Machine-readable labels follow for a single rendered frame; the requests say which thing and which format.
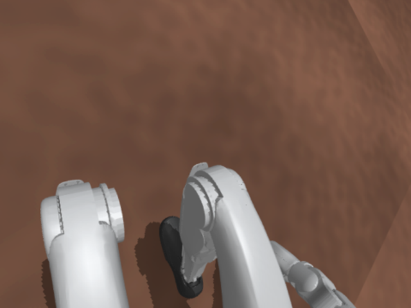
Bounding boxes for right robot arm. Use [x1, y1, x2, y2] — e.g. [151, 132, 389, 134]
[288, 261, 356, 308]

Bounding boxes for right robot hand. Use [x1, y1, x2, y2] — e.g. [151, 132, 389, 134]
[270, 241, 300, 282]

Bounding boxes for right robot foot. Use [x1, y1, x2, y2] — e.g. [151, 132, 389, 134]
[159, 216, 203, 298]

